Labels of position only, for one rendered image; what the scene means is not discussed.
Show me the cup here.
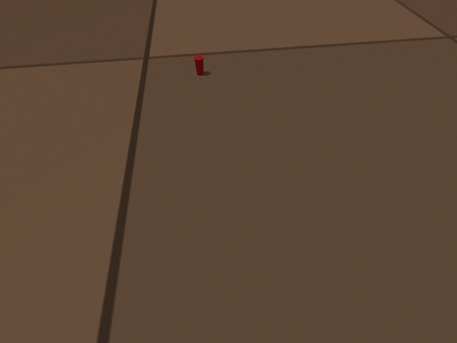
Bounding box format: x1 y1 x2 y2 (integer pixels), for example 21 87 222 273
194 56 204 76

